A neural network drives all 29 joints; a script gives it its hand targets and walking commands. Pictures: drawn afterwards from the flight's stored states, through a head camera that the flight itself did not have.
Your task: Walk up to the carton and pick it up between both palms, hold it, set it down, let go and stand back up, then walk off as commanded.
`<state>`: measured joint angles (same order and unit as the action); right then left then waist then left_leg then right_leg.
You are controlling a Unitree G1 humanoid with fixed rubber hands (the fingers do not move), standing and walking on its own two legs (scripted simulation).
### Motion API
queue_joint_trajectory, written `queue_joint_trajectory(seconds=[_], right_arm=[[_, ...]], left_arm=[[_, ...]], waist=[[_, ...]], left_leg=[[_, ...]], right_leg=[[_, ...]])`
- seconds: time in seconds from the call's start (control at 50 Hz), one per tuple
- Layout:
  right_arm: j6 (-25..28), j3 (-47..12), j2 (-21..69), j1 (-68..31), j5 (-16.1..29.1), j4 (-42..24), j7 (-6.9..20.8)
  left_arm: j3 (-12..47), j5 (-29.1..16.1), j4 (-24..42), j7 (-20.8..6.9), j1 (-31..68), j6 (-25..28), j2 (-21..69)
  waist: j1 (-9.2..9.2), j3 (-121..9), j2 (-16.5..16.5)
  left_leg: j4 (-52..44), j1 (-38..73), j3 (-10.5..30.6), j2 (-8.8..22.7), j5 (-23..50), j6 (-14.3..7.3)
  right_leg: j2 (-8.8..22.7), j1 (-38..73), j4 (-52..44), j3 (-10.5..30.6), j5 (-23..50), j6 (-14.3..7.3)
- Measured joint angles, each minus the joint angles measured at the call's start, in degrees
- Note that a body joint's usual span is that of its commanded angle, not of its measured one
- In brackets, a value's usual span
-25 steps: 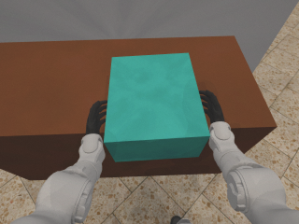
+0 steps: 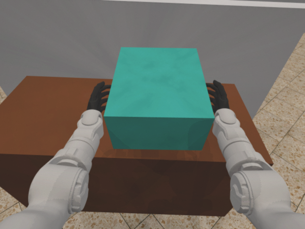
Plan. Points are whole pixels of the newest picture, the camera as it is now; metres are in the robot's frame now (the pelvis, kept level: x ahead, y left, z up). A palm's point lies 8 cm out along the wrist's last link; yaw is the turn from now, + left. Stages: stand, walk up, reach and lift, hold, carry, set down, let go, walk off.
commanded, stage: reach and lift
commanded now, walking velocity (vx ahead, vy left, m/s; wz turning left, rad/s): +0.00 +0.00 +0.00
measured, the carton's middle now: (158, 94) +0.50 -0.03 +0.11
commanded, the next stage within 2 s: hold in 1.46 s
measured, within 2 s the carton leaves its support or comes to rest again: neither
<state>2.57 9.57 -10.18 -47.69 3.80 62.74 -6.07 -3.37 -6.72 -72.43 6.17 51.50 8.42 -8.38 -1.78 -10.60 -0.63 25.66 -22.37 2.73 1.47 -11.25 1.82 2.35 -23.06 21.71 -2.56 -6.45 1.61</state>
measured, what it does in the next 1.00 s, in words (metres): stands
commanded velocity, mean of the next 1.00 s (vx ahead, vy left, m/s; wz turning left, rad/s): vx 0.00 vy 0.00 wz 0.00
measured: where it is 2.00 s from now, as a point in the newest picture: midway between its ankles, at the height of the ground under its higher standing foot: outside the picture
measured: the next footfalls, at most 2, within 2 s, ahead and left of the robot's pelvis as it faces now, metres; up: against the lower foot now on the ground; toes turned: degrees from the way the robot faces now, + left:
none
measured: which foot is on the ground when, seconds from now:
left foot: down 0.00-1.00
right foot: down 0.00-1.00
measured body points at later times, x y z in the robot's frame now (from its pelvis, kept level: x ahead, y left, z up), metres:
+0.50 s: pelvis +0.03 +0.00 +0.01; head -0.02 +0.01 +0.46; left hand +0.40 +0.17 +0.14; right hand +0.40 -0.18 +0.14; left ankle +0.01 +0.14 -0.74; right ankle +0.04 -0.14 -0.74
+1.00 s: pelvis +0.00 +0.00 +0.01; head -0.04 +0.02 +0.46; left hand +0.38 +0.16 +0.16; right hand +0.38 -0.19 +0.16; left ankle +0.01 +0.14 -0.74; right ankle +0.04 -0.14 -0.74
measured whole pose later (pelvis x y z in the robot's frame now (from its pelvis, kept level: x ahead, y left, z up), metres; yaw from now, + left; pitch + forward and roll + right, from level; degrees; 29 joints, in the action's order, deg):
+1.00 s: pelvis +0.00 +0.00 +0.01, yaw +0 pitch -4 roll +0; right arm -13.7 8.6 -5.1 -33.6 4.0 33.1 -6.0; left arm -16.7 13.1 -18.9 -0.9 31.1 -26.4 0.7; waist -3.0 -2.0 1.4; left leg 18.2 -4.2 2.2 1.1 -9.8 1.4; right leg 2.4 -5.6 15.5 -1.5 -5.5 2.0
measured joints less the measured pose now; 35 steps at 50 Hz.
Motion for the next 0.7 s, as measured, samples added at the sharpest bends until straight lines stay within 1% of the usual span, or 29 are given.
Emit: queue_joint_trajectory(seconds=[0.02,0.1,0.18,0.26,0.32,0.38,0.44,0.5,0.62,0.7], right_arm=[[-0.51,-0.12,0.07,0.87,0.07,-0.83,0.00],[-2.11,-1.95,0.33,5.59,1.38,-5.65,-0.36],[-4.43,-4.11,0.74,10.27,2.66,-10.63,-0.90],[-7.13,-7.09,1.08,15.46,5.19,-18.01,-2.13],[-9.03,-7.66,1.47,17.70,5.49,-22.54,-2.57],[-11.78,-7.28,2.25,18.24,5.18,-25.65,-2.94],[-13.79,-7.02,3.03,18.17,4.77,-28.53,-3.19],[-15.21,-6.44,3.96,17.58,3.91,-30.39,-3.52],[-16.29,-4.00,5.70,16.31,1.28,-31.29,-2.61],[-16.03,-3.10,6.06,17.16,0.94,-32.17,-1.85]], left_arm=[[-0.54,0.89,1.87,-0.49,-1.10,-1.20,0.31],[-2.46,3.73,10.01,-0.44,-6.81,-5.08,1.95],[-4.87,6.91,18.27,-1.01,-13.01,-9.24,3.78],[-3.75,6.60,28.48,-0.99,-20.02,-13.45,4.18],[-4.55,7.77,34.68,-1.69,-22.94,-16.40,4.70],[-5.88,9.14,39.09,-2.74,-23.73,-20.19,4.86],[-6.24,10.02,43.49,-3.39,-24.56,-22.99,4.40],[-7.52,11.49,46.38,-4.42,-24.42,-25.24,4.39],[-10.49,15.87,50.14,-6.69,-23.25,-29.29,5.56],[-11.02,17.44,52.73,-7.07,-23.81,-30.97,6.73]], waist=[[-0.07,0.33,0.04],[-0.36,1.33,-0.28],[-0.23,2.99,-0.63],[-0.62,2.96,-1.09],[-0.65,3.88,-1.12],[-0.52,4.94,-0.49],[-0.91,5.38,0.06],[-1.26,5.94,0.72],[-2.26,7.84,2.14],[-2.69,8.05,2.56]], left_leg=[[-0.85,1.40,0.08,0.04,0.12,0.01],[-3.10,6.06,0.46,0.21,0.08,0.05],[-4.40,10.27,0.32,0.44,-0.39,0.04],[-4.60,11.95,0.71,0.68,-0.94,0.16],[-4.49,13.47,1.04,0.77,-1.33,0.22],[-4.90,14.70,1.28,0.62,-1.17,0.21],[-5.38,15.31,1.75,0.44,-0.80,0.28],[-5.90,16.17,2.00,0.26,-0.45,0.26],[-6.89,18.04,2.12,-0.14,0.34,0.09],[-7.14,18.31,1.68,-0.30,0.64,-0.10]], right_leg=[[-0.05,1.49,-0.95,-0.10,0.13,-0.01],[-0.26,6.65,-3.92,-0.52,0.32,-0.01],[-0.51,10.86,-5.40,-0.38,0.05,0.03],[-0.79,12.97,-6.21,-0.69,-0.33,-0.02],[-0.93,14.71,-6.35,-0.92,-0.64,-0.06],[-0.79,15.67,-5.97,-1.05,-1.02,-0.09],[-0.65,16.43,-6.29,-1.42,-0.94,-0.10],[-0.50,17.34,-6.68,-1.59,-0.75,-0.07],[-0.14,19.23,-7.48,-1.63,-0.16,0.10],[0.01,19.31,-7.68,-1.17,0.25,0.26]])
